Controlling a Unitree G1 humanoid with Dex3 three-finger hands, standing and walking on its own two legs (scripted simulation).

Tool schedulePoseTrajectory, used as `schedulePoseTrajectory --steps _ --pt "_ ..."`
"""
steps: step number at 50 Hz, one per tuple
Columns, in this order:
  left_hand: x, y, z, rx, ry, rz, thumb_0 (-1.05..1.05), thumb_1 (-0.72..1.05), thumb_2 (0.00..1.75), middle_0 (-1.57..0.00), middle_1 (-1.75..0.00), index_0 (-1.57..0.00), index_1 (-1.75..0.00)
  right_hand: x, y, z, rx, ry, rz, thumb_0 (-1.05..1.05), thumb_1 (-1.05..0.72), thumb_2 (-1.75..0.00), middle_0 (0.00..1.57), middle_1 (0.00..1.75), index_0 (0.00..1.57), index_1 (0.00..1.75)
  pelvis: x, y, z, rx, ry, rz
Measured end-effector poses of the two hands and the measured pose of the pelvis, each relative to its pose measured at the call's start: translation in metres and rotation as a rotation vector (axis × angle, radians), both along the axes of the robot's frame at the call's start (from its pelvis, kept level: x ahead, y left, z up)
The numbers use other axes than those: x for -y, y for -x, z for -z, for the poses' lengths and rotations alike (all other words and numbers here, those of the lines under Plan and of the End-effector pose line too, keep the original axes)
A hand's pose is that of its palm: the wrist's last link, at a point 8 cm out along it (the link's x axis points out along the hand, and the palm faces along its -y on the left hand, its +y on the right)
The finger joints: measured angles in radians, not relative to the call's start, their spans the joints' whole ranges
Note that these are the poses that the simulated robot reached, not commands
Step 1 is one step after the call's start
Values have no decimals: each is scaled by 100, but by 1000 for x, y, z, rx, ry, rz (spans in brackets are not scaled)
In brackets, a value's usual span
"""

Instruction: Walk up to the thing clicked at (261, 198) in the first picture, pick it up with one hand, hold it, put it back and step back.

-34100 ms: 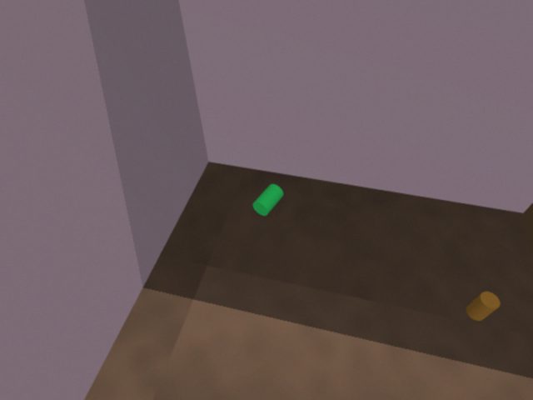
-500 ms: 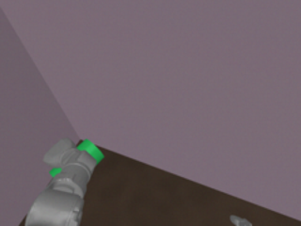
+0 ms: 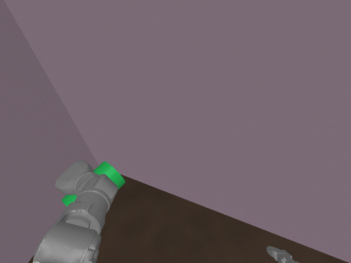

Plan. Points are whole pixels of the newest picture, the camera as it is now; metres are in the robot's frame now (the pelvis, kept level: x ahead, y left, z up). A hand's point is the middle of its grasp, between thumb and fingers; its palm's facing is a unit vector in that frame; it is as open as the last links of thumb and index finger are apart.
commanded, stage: hold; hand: left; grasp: from above
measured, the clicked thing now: (95, 190) +0.33 +0.24 -0.08
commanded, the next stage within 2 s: crouch in 0.96 s
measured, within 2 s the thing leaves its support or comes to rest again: neither
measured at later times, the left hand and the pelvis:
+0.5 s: hand (93, 193) +0.31 +0.22 -0.04, palm faces -0.23 -0.39 -0.89, open 11.0 cm; pelvis +0.00 +0.00 +0.00, yaw +0 degrees
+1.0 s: hand (92, 192) +0.31 +0.23 -0.04, palm faces -0.23 -0.40 -0.89, open 11.0 cm; pelvis +0.00 +0.00 +0.00, yaw +0 degrees
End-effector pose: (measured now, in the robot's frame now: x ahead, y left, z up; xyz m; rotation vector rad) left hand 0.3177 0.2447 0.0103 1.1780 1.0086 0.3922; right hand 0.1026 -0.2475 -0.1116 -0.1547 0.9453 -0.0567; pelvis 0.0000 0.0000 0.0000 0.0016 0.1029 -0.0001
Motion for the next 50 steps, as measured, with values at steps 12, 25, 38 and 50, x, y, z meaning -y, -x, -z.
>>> schedulePoseTrajectory --steps 12,25,38,50 --pt "6 6 -8 1 -3 -10 -2 -7 39 -61 -52 -65 -54 -3 -11 -3 40 -16 -20 1 -91 -90 20 30 20 30 2 3 -2 15 -2 -1" --pt "15 11 -9 -1 7 -15 -2 -8 41 -61 -53 -65 -55 -5 -24 -8 79 -25 -42 1 -91 -90 20 30 20 30 4 4 -3 25 -4 -3" --pt "18 10 -8 2 14 -23 -2 -9 41 -61 -53 -66 -55 -6 -29 -10 80 -24 -47 1 -91 -90 20 30 20 30 5 2 -4 24 -4 -1" --pt "13 9 -7 -9 9 -39 -2 -9 41 -62 -53 -66 -54 -4 -25 -10 72 -20 -41 1 -91 -90 20 30 20 30 4 2 -4 18 -2 -3"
